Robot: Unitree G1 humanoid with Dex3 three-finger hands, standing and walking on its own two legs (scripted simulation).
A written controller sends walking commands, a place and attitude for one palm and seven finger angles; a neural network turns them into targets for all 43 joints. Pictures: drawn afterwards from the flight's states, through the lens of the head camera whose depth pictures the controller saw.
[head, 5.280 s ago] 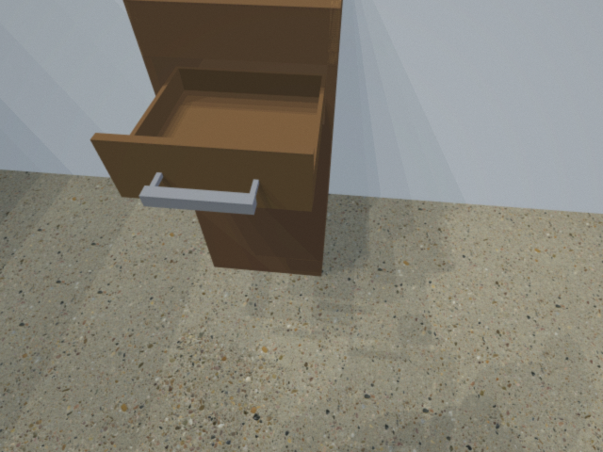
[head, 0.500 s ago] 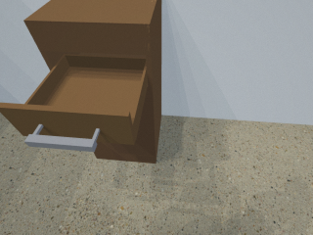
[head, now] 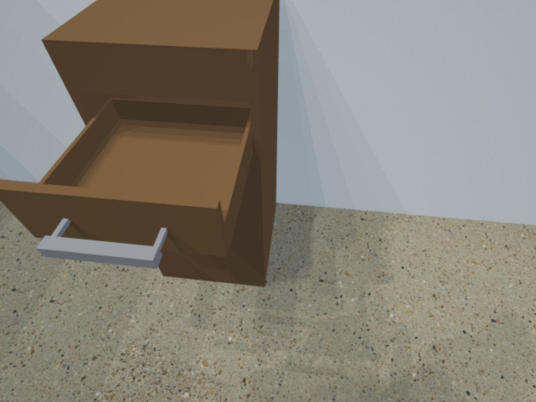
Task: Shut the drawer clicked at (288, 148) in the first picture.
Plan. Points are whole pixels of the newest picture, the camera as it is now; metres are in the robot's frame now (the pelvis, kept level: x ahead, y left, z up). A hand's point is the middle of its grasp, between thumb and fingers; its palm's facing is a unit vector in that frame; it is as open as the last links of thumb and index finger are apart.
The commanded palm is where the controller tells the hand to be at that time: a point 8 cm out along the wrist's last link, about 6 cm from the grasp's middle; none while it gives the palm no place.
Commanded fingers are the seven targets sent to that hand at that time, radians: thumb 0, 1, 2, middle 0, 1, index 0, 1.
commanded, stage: shuffle to correct the standing spot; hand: left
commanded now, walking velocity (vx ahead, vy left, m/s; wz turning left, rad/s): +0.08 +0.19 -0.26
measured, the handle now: (106, 240) +0.36 +0.30 +0.01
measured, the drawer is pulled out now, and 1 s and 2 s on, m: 0.30 0.30 0.30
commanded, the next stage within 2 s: come to a stop and stand still in 0.66 s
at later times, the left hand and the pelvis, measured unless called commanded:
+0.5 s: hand out of the picture +0.05 +0.24 -0.18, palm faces +0.01 -0.97 -0.25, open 7.4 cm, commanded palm none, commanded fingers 0.00 0.90 0.90 -0.20 -0.30 -0.20 -0.30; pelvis +0.02 +0.04 -0.01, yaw -2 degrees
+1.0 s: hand out of the picture +0.10 +0.29 -0.18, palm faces +0.01 -0.97 -0.24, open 7.4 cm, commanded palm none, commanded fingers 0.00 0.90 0.90 -0.20 -0.30 -0.20 -0.30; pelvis +0.05 +0.10 -0.01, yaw -1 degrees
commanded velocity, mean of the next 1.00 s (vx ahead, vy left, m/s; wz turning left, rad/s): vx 0.04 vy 0.11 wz -0.03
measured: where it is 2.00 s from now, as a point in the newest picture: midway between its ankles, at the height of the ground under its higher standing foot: outside the picture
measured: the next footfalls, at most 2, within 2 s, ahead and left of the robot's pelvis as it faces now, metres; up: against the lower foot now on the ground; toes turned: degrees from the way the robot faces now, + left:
left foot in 0.76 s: +0.11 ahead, +0.24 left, +0.00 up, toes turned +3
right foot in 0.96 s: +0.09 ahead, +0.01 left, +0.00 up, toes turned -4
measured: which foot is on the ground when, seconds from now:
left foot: down 0.00-0.54, up 0.56-0.74, down 0.76-1.00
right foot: down 0.00-0.76, up 0.78-0.94, down 0.96-1.00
